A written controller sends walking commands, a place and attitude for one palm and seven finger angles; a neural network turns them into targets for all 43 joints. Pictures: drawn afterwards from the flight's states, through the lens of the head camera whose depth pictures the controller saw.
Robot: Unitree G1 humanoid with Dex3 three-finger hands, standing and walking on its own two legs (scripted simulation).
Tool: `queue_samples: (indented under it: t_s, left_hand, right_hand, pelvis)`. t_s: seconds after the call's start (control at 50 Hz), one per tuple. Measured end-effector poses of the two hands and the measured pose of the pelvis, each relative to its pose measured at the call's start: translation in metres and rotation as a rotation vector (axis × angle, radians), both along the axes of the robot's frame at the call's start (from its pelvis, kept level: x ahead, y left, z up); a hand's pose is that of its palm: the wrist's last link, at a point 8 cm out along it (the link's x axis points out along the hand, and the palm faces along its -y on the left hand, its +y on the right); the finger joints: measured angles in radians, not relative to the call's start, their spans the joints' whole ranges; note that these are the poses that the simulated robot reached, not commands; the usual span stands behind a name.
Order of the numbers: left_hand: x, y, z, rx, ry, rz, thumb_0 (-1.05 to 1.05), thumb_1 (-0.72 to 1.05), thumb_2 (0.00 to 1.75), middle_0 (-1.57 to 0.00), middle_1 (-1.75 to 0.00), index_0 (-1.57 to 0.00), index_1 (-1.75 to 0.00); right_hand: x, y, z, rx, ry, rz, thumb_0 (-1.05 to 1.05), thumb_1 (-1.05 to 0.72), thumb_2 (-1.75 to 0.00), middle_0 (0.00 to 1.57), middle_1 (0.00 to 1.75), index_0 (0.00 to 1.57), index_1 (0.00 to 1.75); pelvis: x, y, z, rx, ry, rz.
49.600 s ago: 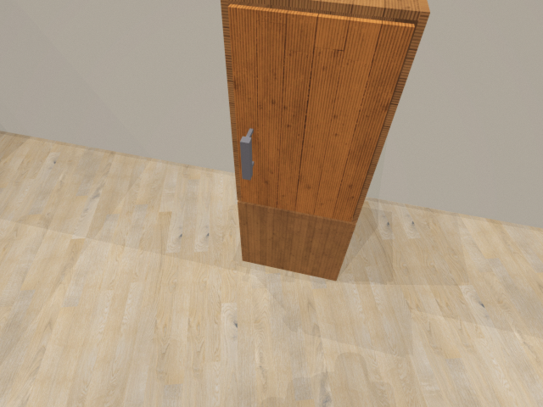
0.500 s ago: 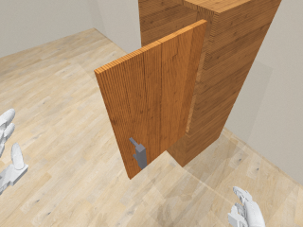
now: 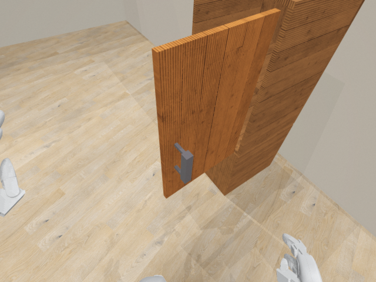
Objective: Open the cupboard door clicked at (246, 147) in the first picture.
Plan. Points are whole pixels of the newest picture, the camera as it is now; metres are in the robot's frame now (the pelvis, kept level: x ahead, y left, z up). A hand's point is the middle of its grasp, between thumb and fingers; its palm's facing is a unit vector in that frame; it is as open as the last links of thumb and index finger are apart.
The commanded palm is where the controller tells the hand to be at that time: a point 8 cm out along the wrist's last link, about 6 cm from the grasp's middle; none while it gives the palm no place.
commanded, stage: step back with the hand held close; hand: left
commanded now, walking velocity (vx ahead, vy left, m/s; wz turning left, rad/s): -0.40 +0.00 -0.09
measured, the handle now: (181, 163) +0.45 +0.04 -0.10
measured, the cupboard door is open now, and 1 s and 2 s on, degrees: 94 94 94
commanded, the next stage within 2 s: stop stepping back and stand still in 0.48 s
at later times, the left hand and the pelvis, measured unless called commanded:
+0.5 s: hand out of the picture +0.11 +0.28 +0.19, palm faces +0.47 -0.77 -0.43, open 7.4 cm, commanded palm +0.06 +0.30 +0.19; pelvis -0.09 +0.00 +0.01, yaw -1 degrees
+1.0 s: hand out of the picture +0.05 +0.26 +0.17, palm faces +0.43 -0.81 -0.41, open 7.4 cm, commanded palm -0.01 +0.29 +0.19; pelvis -0.17 +0.00 +0.00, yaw -4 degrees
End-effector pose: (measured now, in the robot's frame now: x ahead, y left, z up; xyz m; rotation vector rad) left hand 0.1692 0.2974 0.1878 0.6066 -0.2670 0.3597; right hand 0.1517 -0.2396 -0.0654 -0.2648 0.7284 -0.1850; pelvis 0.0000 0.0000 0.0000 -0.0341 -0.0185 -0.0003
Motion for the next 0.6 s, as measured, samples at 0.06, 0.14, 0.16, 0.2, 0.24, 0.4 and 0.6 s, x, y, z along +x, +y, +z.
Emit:
queue_samples:
  t_s: [0.06,0.14,0.16,0.2,0.24,0.4,0.6]
  left_hand:
    - [-0.016,0.001,0.004,0.028,-0.024,0.023,0.01,0.88,0.90,-0.22,-0.31,-0.21,-0.30]
    - [-0.036,0.000,0.007,0.023,-0.042,0.045,0.01,0.88,0.90,-0.22,-0.31,-0.21,-0.30]
    - [-0.039,-0.001,0.007,0.010,-0.048,0.044,0.01,0.88,0.90,-0.22,-0.31,-0.21,-0.30]
    - [-0.044,-0.001,0.006,-0.017,-0.059,0.034,0.01,0.88,0.90,-0.21,-0.31,-0.21,-0.30]
    - [-0.047,0.002,0.004,-0.033,-0.066,0.018,0.01,0.88,0.90,-0.22,-0.31,-0.21,-0.30]
    - [-0.074,0.021,0.012,0.019,-0.052,0.015,0.01,0.88,0.90,-0.22,-0.31,-0.21,-0.30]
    - [-0.103,-0.014,0.002,-0.044,-0.106,-0.070,0.01,0.89,0.90,-0.21,-0.30,-0.21,-0.30]
  right_hand:
    - [-0.004,0.001,-0.006,0.005,0.002,0.029,0.01,-0.90,-0.90,0.20,0.30,0.21,0.30]
    - [-0.007,0.000,-0.008,0.015,0.000,0.052,0.01,-0.90,-0.90,0.20,0.30,0.21,0.30]
    - [-0.009,0.000,-0.008,0.014,0.002,0.054,0.01,-0.90,-0.90,0.20,0.30,0.21,0.30]
    - [-0.013,0.000,-0.007,0.009,0.010,0.051,0.01,-0.90,-0.90,0.20,0.30,0.21,0.30]
    - [-0.019,0.001,-0.004,-0.001,0.015,0.039,0.01,-0.90,-0.90,0.20,0.30,0.21,0.30]
    - [-0.045,0.015,0.007,0.003,-0.020,0.037,0.01,-0.90,-0.90,0.20,0.30,0.20,0.30]
    - [-0.082,0.021,-0.005,0.057,-0.062,0.087,0.01,-0.90,-0.90,0.20,0.30,0.21,0.30]
  pelvis:
    - [-0.007,-0.003,-0.003,0.001,-0.007,0.019]
    - [-0.018,-0.006,-0.004,0.001,-0.008,0.016]
    - [-0.021,-0.005,-0.004,0.002,-0.005,0.017]
    - [-0.028,-0.003,-0.002,0.002,-0.003,0.023]
    - [-0.034,0.001,-0.002,0.001,0.001,0.029]
    - [-0.065,0.006,0.003,-0.051,0.019,0.037]
    - [-0.125,-0.006,-0.008,0.009,0.101,-0.122]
